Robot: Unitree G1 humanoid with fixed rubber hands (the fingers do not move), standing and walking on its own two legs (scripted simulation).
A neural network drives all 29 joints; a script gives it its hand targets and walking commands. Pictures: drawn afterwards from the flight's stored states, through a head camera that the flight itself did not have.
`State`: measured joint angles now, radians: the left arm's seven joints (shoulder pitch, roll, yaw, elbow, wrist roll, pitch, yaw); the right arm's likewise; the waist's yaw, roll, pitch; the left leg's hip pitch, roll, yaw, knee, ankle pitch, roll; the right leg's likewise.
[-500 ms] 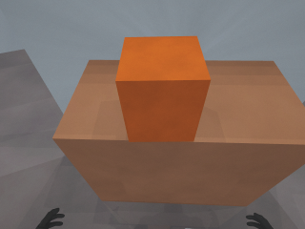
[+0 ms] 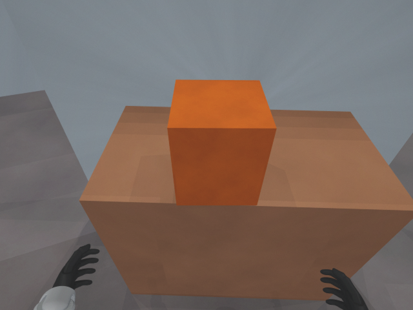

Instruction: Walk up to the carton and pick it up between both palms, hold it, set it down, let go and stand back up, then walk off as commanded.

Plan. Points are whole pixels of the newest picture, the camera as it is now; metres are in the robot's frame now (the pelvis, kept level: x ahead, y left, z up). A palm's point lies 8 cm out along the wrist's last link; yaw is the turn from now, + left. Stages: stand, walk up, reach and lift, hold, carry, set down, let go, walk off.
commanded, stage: reach and lift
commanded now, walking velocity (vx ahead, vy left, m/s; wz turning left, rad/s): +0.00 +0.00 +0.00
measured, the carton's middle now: (217, 144) +0.50 +0.00 +0.07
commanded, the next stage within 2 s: none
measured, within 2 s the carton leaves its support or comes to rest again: neither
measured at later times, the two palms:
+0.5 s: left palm (97, 250) +0.22 +0.22 +0.04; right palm (355, 273) +0.20 -0.25 +0.02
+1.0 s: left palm (99, 224) +0.25 +0.21 +0.09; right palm (345, 252) +0.22 -0.22 +0.06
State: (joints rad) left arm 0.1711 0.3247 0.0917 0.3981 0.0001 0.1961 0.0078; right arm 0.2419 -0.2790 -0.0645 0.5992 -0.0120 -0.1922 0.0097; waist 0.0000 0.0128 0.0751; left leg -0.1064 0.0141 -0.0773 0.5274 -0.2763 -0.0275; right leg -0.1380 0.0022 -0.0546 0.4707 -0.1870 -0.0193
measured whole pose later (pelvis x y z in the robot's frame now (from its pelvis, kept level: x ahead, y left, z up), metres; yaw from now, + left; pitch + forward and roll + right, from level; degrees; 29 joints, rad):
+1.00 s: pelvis +0.03 +0.00 +0.01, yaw +0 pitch -6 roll -1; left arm 0.23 0.24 0.00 -0.29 -0.18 0.37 0.10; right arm 0.36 -0.24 -0.06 -0.16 0.13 0.14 -0.02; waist 0.00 0.01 0.08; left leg -0.06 0.02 -0.07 0.40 -0.24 -0.02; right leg -0.07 0.01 -0.05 0.33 -0.16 -0.01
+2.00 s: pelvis +0.02 +0.00 +0.01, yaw +0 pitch -5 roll -1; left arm -0.61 0.24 0.12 0.18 -0.19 0.69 0.09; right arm -0.60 -0.25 -0.06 0.40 0.22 0.39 -0.07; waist 0.00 0.01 0.08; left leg -0.08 0.02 -0.07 0.40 -0.23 -0.02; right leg -0.10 0.01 -0.05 0.34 -0.15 -0.01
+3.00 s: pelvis +0.03 +0.00 +0.01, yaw +0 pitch +3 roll -1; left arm -1.02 0.30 0.04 1.07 -0.19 0.21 0.09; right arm -1.00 -0.28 -0.06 1.07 0.22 0.17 -0.07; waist 0.00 0.01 -0.02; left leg -0.23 0.02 -0.07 0.40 -0.22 -0.02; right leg -0.25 0.01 -0.05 0.34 -0.14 -0.01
